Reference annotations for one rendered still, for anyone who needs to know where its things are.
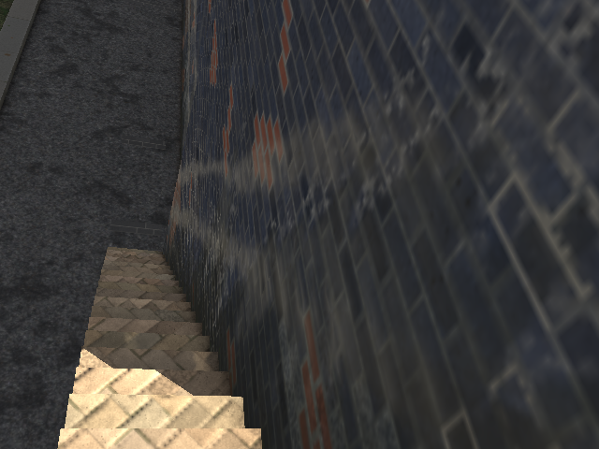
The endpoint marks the stairs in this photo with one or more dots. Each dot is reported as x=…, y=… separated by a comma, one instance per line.
x=147, y=378

